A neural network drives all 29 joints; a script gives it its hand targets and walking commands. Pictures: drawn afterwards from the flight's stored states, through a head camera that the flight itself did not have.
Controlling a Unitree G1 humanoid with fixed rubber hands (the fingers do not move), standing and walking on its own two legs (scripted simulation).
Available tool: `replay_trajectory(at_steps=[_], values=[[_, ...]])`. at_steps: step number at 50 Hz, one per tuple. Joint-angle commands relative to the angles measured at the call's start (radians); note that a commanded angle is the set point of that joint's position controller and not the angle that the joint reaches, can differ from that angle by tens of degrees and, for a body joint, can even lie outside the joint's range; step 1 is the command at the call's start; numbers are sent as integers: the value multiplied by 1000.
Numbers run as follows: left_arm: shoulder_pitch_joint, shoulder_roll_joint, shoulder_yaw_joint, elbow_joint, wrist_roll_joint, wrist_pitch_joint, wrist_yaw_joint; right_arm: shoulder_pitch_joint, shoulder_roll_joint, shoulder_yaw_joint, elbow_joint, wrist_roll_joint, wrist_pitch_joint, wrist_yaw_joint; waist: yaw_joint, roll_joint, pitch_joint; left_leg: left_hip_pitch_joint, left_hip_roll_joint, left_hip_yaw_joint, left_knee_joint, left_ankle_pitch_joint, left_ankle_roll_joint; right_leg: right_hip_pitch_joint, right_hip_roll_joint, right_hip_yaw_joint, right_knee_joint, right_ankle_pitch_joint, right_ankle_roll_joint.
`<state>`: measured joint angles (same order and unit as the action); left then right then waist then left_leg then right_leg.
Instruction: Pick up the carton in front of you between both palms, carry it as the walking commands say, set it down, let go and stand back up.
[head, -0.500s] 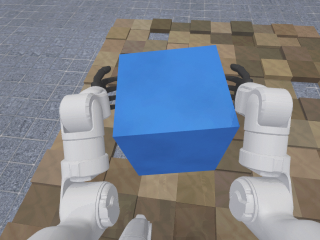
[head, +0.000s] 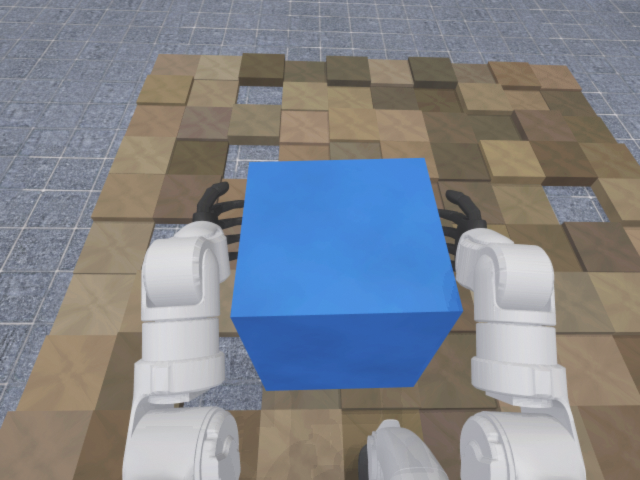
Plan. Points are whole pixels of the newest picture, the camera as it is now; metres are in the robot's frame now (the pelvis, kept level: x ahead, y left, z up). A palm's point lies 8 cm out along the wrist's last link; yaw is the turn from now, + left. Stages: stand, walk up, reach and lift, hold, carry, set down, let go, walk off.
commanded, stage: carry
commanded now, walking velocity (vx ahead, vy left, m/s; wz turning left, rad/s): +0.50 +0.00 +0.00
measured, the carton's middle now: (338, 284) +0.35 -0.02 +0.02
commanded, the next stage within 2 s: none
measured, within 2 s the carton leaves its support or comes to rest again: neither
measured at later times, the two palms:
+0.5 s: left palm (216, 90) +0.63 +0.15 +0.11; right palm (410, 85) +0.65 -0.15 +0.11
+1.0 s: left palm (255, 4) +0.90 +0.10 +0.11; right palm (404, 0) +0.94 -0.19 +0.11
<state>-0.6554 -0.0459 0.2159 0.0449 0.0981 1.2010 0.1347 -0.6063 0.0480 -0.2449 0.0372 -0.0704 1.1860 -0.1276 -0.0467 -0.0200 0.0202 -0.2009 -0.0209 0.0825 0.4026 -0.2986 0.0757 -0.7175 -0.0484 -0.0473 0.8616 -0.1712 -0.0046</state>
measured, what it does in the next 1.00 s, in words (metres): walks ahead: right foot, then left foot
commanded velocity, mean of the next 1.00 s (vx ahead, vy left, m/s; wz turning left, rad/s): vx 0.50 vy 0.00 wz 0.00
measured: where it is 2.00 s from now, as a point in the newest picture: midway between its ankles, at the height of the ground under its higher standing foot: (314, 189)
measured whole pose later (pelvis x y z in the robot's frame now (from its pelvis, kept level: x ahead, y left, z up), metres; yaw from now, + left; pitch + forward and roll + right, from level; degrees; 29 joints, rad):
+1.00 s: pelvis +0.59 -0.08 +0.02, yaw +3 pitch +5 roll +1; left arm -0.47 -0.08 0.21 -0.07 0.08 1.21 0.12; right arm -0.52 0.06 -0.18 0.00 -0.08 1.22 -0.12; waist 0.04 0.00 -0.04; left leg -0.57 0.03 0.03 0.90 -0.30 -0.01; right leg -0.27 0.04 -0.11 0.39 -0.22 -0.10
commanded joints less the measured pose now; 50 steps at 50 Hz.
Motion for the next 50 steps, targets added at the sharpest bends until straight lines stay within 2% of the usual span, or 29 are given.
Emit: replay_trajectory(at_steps=[1,5,7,8,9,10,11,12,13,14,15,19,21,22,23,24,25,27,29,32,35,37,38,39,40,41,43,44,50], values=[[-647,-1092,-694,-83,-402,-41,-197,-818,1074,736,-158,499,-26,272,-26,148,-478,433,215,-154,24,716,104,-28,28,-46,-129,114,-22],[-587,-1018,-680,-35,-394,-22,-217,-746,1024,740,-104,475,-19,263,-25,146,-432,408,201,-107,90,799,64,128,54,-76,-352,208,-68],[-549,-995,-650,15,-387,-15,-232,-731,1012,731,-60,464,-13,264,37,138,-484,301,171,-30,274,867,9,451,104,-142,-471,184,-78],[-551,-979,-633,32,-379,-18,-239,-742,1028,735,-39,460,-9,266,68,-15,-584,61,142,-24,487,612,-36,805,-35,-25,-363,298,-133],[-511,-978,-612,77,-369,-25,-244,-740,1040,720,-24,465,-7,268,106,-236,-714,-310,42,-28,767,225,-84,1133,-263,369,-348,242,-278],[-479,-1015,-618,90,-389,-33,-250,-747,1041,720,-34,459,-11,271,121,-279,-644,-457,-52,-37,831,-205,-76,1096,-243,516,-483,233,-264],[-515,-1040,-616,62,-402,-42,-252,-807,1061,726,-49,475,-15,274,122,-250,-519,-437,-31,-47,791,-264,-58,981,-188,422,-435,534,-221],[-568,-1033,-610,29,-406,-41,-251,-812,1080,728,-28,482,-23,271,121,-105,-469,-448,-16,-50,727,-270,-52,976,-149,335,-364,653,-164],[-634,-1038,-641,-45,-427,-46,-248,-765,1106,711,-24,487,-27,265,127,-143,-567,-498,-4,-78,644,-285,-51,991,-212,434,-415,328,-226],[-699,-1080,-670,-90,-468,-43,-252,-783,1099,698,-53,469,-33,250,106,-75,-569,-411,7,-76,606,-290,-62,874,-193,409,-488,89,-211],[-764,-1102,-692,-134,-501,-44,-255,-797,1093,693,-77,462,-30,235,96,-149,-576,-357,-18,-42,497,-342,-62,810,-185,385,-493,62,-224],[-781,-1101,-729,-184,-554,-26,-268,-758,1043,680,-128,399,-28,188,90,-131,-566,-106,-41,28,172,-97,-56,654,-141,249,-483,-19,-183],[-732,-1087,-731,-144,-546,-19,-271,-706,1008,666,-97,372,-19,185,25,-66,-582,219,-38,68,28,84,-54,450,-89,150,-373,-77,-146],[-722,-1072,-727,-113,-535,-14,-274,-668,991,659,-61,361,-18,190,-19,15,-595,397,37,-72,-6,43,-20,299,-32,89,-251,-56,-117],[-696,-1065,-727,-89,-517,-2,-276,-622,942,644,-37,331,-14,193,-31,245,-588,543,291,-455,-43,13,102,66,53,11,-54,-212,-60],[-691,-1042,-709,-39,-498,-2,-277,-623,947,648,-19,332,-8,199,-39,258,-537,578,393,-619,-37,175,198,-96,76,29,117,-407,-48],[-673,-1034,-691,-2,-477,-4,-278,-627,962,651,-4,340,-4,207,-35,173,-490,549,392,-587,19,403,214,-144,45,51,226,-420,-50],[-607,-1039,-644,66,-444,-7,-277,-691,996,671,-8,381,-5,228,-40,74,-456,529,355,-500,24,453,183,-213,16,56,262,-338,-37],[-604,-1050,-622,72,-425,-16,-268,-788,1051,699,-45,447,-14,248,-34,100,-412,478,295,-398,-3,486,123,-191,14,37,183,-261,-22],[-623,-1026,-597,36,-396,-21,-235,-856,1075,714,-82,501,-15,258,-36,126,-373,341,253,-288,-52,467,120,-50,45,-22,-10,-209,-9],[-564,-984,-563,54,-349,-11,-204,-806,1064,692,-37,512,-8,265,-27,194,-365,219,213,-156,-17,639,65,152,97,-115,-188,-88,-33],[-541,-984,-564,47,-342,-5,-202,-767,1072,681,-15,502,-6,270,36,214,-420,92,202,-84,121,798,17,446,129,-148,-318,63,-62],[-544,-990,-572,31,-351,-3,-208,-741,1084,683,-11,495,-7,273,89,169,-485,-3,168,-28,266,730,-16,672,120,-150,-389,104,-73],[-516,-1000,-577,36,-358,-3,-217,-733,1082,676,-10,487,-5,276,113,60,-524,-183,110,6,445,468,-44,874,13,-7,-400,109,-90],[-534,-989,-572,33,-350,-6,-221,-729,1107,669,3,482,7,279,90,-217,-591,-436,-40,-13,747,-188,-85,1070,-306,514,-433,272,-233],[-518,-1015,-583,34,-363,-5,-228,-724,1097,667,8,469,11,277,98,-178,-586,-510,-20,-114,876,-220,-61,1042,-309,606,-475,160,-291],[-574,-1071,-630,-70,-410,-12,-241,-713,1122,681,-32,462,9,271,82,-46,-500,-512,52,-128,790,-118,-44,902,-259,469,-497,229,-237],[-609,-1098,-656,-118,-436,-12,-247,-694,1125,684,-55,455,8,263,72,-30,-480,-498,73,-128,714,-85,-52,861,-243,413,-514,253,-206],[-473,-1117,-737,-279,-493,8,-290,-453,1095,712,-204,343,3,210,85,-81,-485,-504,71,-61,431,77,-96,930,-189,233,-559,434,-174]])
